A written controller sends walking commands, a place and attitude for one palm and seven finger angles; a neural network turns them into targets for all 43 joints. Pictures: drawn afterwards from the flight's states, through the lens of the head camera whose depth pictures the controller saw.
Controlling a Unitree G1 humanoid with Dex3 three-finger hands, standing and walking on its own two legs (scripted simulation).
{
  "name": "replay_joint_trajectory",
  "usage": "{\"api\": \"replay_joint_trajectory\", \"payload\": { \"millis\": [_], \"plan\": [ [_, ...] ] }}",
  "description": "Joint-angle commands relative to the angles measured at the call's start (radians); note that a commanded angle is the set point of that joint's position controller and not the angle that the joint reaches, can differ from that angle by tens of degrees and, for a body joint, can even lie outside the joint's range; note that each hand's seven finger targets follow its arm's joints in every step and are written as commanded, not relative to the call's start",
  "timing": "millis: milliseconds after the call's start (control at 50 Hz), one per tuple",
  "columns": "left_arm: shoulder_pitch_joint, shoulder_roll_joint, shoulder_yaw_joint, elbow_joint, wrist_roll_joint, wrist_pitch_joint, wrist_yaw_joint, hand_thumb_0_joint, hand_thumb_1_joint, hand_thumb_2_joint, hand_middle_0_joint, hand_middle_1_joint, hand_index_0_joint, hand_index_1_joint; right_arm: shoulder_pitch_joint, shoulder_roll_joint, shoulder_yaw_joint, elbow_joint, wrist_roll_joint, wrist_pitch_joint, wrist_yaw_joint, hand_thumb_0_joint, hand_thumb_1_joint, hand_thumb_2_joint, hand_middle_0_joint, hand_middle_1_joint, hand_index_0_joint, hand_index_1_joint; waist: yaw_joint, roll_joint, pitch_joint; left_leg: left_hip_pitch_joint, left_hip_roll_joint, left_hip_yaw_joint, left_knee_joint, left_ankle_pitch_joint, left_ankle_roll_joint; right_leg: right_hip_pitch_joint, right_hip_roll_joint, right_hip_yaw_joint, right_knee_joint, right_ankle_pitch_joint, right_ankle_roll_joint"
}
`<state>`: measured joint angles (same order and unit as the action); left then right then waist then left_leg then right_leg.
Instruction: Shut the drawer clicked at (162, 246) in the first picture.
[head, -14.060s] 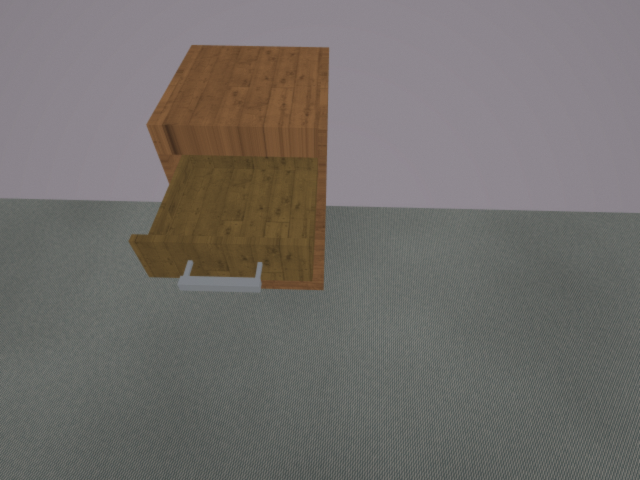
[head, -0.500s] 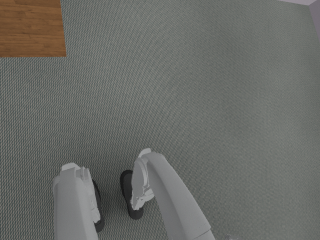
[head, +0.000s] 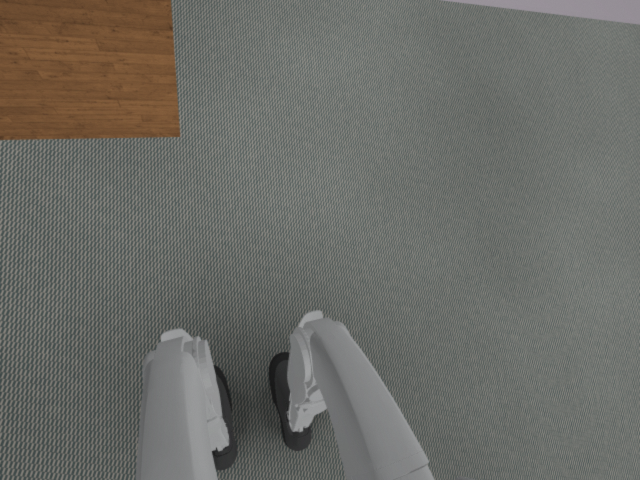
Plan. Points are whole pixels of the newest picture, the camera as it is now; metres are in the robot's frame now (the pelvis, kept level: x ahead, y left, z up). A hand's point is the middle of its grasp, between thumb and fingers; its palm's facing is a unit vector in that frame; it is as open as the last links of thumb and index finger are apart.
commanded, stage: pull the fist back off the drawer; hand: left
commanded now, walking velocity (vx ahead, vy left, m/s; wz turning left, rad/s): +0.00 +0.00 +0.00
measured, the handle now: out of the picture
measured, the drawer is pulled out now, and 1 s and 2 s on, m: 0.00 0.00 0.00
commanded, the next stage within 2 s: draw the hand back to the body in 0.06 s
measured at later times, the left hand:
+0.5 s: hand out of the picture +0.44 +0.31 +0.13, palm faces +0.17 -0.98 -0.04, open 3.3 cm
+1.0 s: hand out of the picture +0.32 +0.30 +0.28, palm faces +0.46 -0.82 -0.33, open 3.3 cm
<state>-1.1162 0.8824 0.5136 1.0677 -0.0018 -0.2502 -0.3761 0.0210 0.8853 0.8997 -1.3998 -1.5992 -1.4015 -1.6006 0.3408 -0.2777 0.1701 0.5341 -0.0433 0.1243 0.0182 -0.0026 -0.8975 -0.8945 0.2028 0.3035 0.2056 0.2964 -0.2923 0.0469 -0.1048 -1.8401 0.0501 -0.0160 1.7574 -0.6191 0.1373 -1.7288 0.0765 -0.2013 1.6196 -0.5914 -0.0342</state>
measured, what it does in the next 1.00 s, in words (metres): rises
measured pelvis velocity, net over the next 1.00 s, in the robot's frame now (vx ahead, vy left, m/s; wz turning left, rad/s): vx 0.09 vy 0.00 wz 0.19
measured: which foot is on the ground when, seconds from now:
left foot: down 0.00-1.00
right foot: down 0.00-1.00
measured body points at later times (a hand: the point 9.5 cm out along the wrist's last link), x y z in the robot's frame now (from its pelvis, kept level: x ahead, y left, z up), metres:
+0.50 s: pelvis +0.04 -0.01 +0.11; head +0.21 +0.06 +0.52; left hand +0.43 +0.36 +0.14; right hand +0.16 -0.24 +0.00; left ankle +0.06 +0.06 -0.50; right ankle +0.07 -0.11 -0.50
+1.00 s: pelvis +0.09 +0.00 +0.22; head +0.12 +0.00 +0.67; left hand +0.29 +0.34 +0.30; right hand +0.30 -0.19 +0.13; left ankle +0.06 +0.06 -0.50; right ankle +0.07 -0.10 -0.50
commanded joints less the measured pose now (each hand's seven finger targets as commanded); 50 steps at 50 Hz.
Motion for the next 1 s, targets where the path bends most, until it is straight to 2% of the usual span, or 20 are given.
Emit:
{"api": "replay_joint_trajectory", "payload": {
  "millis": [0,100,140,220,280,320,400,460,520,560,600,640,660,680,700,720,780,820,900,980],
  "plan": [
    [-0.361,0.227,0.023,-0.303,-0.055,-0.103,0.011,0.0,0.9,0.9,-1.4,-1.6,-1.4,-1.6,0.214,-0.267,-0.117,0.013,-0.002,-0.003,-0.013,0.0,-0.9,-0.9,0.2,0.3,0.2,0.3,0.019,0.411,-0.711,0.925,0.057,-0.301,-0.261,0.461,-0.139,0.084,-0.01,0.087,-0.126,0.236,-0.005],
    [-0.351,0.172,-0.012,-0.182,-0.057,-0.131,0.013,0.0,0.9,0.9,-1.4,-1.6,-1.4,-1.6,0.208,-0.261,-0.117,0.039,-0.003,-0.009,-0.017,0.0,-0.9,-0.9,0.2,0.3,0.2,0.3,-0.001,0.341,-0.627,0.852,0.045,-0.279,-0.248,0.43,-0.126,0.091,-0.01,0.088,-0.142,0.219,-0.006],
    [-0.354,0.151,-0.037,-0.159,-0.048,-0.141,0.011,0.0,0.9,0.9,-1.4,-1.6,-1.4,-1.6,0.204,-0.258,-0.116,0.041,-0.007,-0.009,-0.017,0.0,-0.9,-0.9,0.2,0.3,0.2,0.3,0.002,0.373,-0.625,0.868,0.044,-0.275,-0.243,0.464,-0.129,0.079,-0.011,0.088,-0.144,0.221,-0.008],
    [-0.094,0.173,0.016,-0.471,-0.099,-0.129,-0.016,0.0,0.9,0.9,-1.4,-1.6,-1.4,-1.6,0.185,-0.251,-0.146,-0.033,0.024,0.006,-0.001,0.0,-0.9,-0.9,0.2,0.3,0.2,0.3,0.14,0.491,-0.881,1.169,0.054,-0.279,-0.351,0.718,-0.162,0.255,-0.012,0.111,-0.219,0.288,-0.016],
    [0.1,0.122,0.028,-0.704,-0.172,-0.058,-0.025,0.0,0.9,0.9,-1.4,-1.6,-1.4,-1.6,0.156,-0.237,-0.169,-0.071,0.062,-0.002,0.006,0.0,-0.9,-0.9,0.2,0.3,0.2,0.3,0.174,0.401,-0.956,1.253,0.05,-0.253,-0.431,0.776,-0.155,0.438,-0.007,0.122,-0.321,0.36,-0.008],
    [0.229,0.091,0.049,-0.773,-0.215,-0.011,-0.01,0.0,0.9,0.9,-1.4,-1.6,-1.4,-1.6,0.13,-0.222,-0.171,-0.084,0.083,-0.026,0.002,0.0,-0.9,-0.9,0.2,0.3,0.2,0.3,0.184,0.315,-0.903,1.206,0.042,-0.218,-0.472,0.736,-0.136,0.535,-0.007,0.129,-0.374,0.385,-0.004],
    [0.313,-0.003,0.05,-0.813,-0.269,0.009,0.059,0.0,0.9,0.9,-1.4,-1.6,-1.4,-1.6,0.078,-0.188,-0.172,-0.063,0.099,-0.086,-0.017,0.0,-0.9,-0.9,0.2,0.3,0.2,0.3,0.162,0.14,-0.705,1.024,0.012,-0.125,-0.531,0.545,-0.096,0.715,-0.007,0.155,-0.478,0.387,0.015],
    [0.365,-0.119,-0.038,-0.762,-0.263,-0.036,0.082,0.0,0.9,0.9,-1.4,-1.6,-1.4,-1.6,0.064,-0.175,-0.178,-0.031,0.096,-0.127,-0.023,0.0,-0.9,-0.9,0.2,0.3,0.2,0.3,0.146,0.143,-0.578,1.042,0.001,-0.104,-0.585,0.485,-0.102,0.723,-0.009,0.156,-0.538,0.34,0.017],
    [0.435,-0.232,-0.157,-0.674,-0.251,-0.068,0.053,0.0,0.9,0.9,-1.4,-1.6,-1.4,-1.6,0.057,-0.175,-0.186,-0.025,0.1,-0.146,-0.025,0.0,-0.9,-0.9,0.2,0.3,0.2,0.3,0.135,0.129,-0.448,1.08,-0.011,-0.101,-0.653,0.434,-0.103,0.738,-0.009,0.148,-0.6,0.296,0.011],
    [0.51,-0.288,-0.216,-0.634,-0.255,-0.064,0.016,0.0,0.9,0.9,-1.4,-1.6,-1.4,-1.6,0.044,-0.175,-0.192,-0.039,0.104,-0.147,-0.026,0.0,-0.9,-0.9,0.2,0.3,0.2,0.3,0.144,0.115,-0.398,1.127,-0.015,-0.098,-0.702,0.427,-0.105,0.768,-0.012,0.142,-0.644,0.289,0.008],
    [0.583,-0.297,-0.227,-0.643,-0.275,-0.051,-0.014,0.0,0.9,0.9,-1.4,-1.6,-1.4,-1.6,0.02,-0.177,-0.194,-0.073,0.112,-0.142,-0.032,0.0,-0.9,-0.9,0.2,0.3,0.2,0.3,0.162,0.082,-0.365,1.145,-0.023,-0.088,-0.75,0.41,-0.1,0.839,-0.016,0.143,-0.69,0.291,0.006],
    [0.665,-0.278,-0.205,-0.703,-0.292,-0.047,-0.022,0.0,0.9,0.9,-1.4,-1.6,-1.4,-1.6,0.001,-0.174,-0.192,-0.106,0.117,-0.141,-0.037,0.0,-0.9,-0.9,0.2,0.3,0.2,0.3,0.196,0.113,-0.378,1.231,-0.026,-0.086,-0.796,0.498,-0.105,0.904,-0.019,0.137,-0.714,0.344,0.002],
    [0.741,-0.175,-0.19,-0.748,-0.133,0.011,0.151,0.0,0.9,0.9,-1.4,-1.6,-1.4,-1.6,-0.034,-0.148,-0.196,-0.13,0.109,-0.103,-0.044,0.0,-0.9,-0.9,0.2,0.3,0.2,0.3,0.288,0.15,-0.465,1.366,-0.013,-0.093,-0.88,0.558,-0.128,0.98,-0.051,0.18,-0.751,0.35,-0.02],
    [0.784,-0.278,-0.243,-0.852,-0.129,0.044,0.241,0.0,0.9,0.9,-1.4,-1.6,-1.4,-1.6,-0.048,-0.121,-0.193,-0.168,0.105,-0.091,-0.052,0.0,-0.9,-0.9,0.2,0.3,0.2,0.3,0.262,0.179,-0.425,1.431,-0.005,-0.106,-0.921,0.589,-0.154,0.987,-0.05,0.167,-0.776,0.369,-0.017],
    [0.85,-0.277,-0.226,-0.926,-0.128,0.064,0.294,0.0,0.9,0.9,-1.4,-1.6,-1.4,-1.6,-0.061,-0.12,-0.192,-0.187,0.102,-0.09,-0.059,0.0,-0.9,-0.9,0.2,0.3,0.2,0.3,0.273,0.142,-0.391,1.439,0.005,-0.126,-0.948,0.588,-0.165,1.007,-0.053,0.159,-0.789,0.37,-0.016],
    [0.878,-0.272,-0.227,-0.971,-0.118,0.082,0.337,0.0,0.9,0.9,-1.4,-1.6,-1.4,-1.6,-0.081,-0.115,-0.187,-0.191,0.1,-0.087,-0.068,0.0,-0.9,-0.9,0.2,0.3,0.2,0.3,0.276,0.164,-0.372,1.438,0.003,-0.115,-0.965,0.588,-0.157,1.043,-0.056,0.171,-0.808,0.383,-0.015],
    [0.896,-0.221,-0.185,-1.101,-0.092,0.112,0.456,0.0,0.9,0.9,-1.4,-1.6,-1.4,-1.6,-0.109,-0.101,-0.177,-0.201,0.097,-0.088,-0.102,0.0,-0.9,-0.9,0.2,0.3,0.2,0.3,0.267,0.052,-0.338,1.416,0.005,-0.092,-1.016,0.512,-0.13,1.204,-0.063,0.184,-0.861,0.41,-0.006],
    [0.882,-0.213,-0.186,-1.165,-0.085,0.125,0.502,0.0,0.9,0.9,-1.4,-1.6,-1.4,-1.6,-0.129,-0.097,-0.171,-0.202,0.095,-0.102,-0.124,0.0,-0.9,-0.9,0.2,0.3,0.2,0.3,0.263,0.029,-0.295,1.418,0.001,-0.075,-1.05,0.5,-0.117,1.274,-0.07,0.197,-0.902,0.439,-0.007],
    [1.001,-0.331,-0.266,-1.263,-0.076,0.146,0.53,0.0,0.9,0.9,-1.4,-1.6,-1.4,-1.6,-0.136,-0.083,-0.167,-0.184,0.097,-0.148,-0.128,0.0,-0.9,-0.9,0.2,0.3,0.2,0.3,0.271,0.129,-0.232,1.594,0.018,-0.107,-1.129,0.645,-0.142,1.285,-0.078,0.184,-0.968,0.462,-0.007],
    [1.208,-0.411,-0.307,-1.325,-0.084,0.163,0.519,0.0,0.9,0.9,-1.4,-1.6,-1.4,-1.6,-0.148,-0.08,-0.171,-0.168,0.098,-0.181,-0.109,0.0,-0.9,-0.9,0.2,0.3,0.2,0.3,0.274,0.048,-0.17,1.673,0.03,-0.114,-1.173,0.769,-0.15,1.359,-0.078,0.173,-1.039,0.517,0.0]
  ]
}}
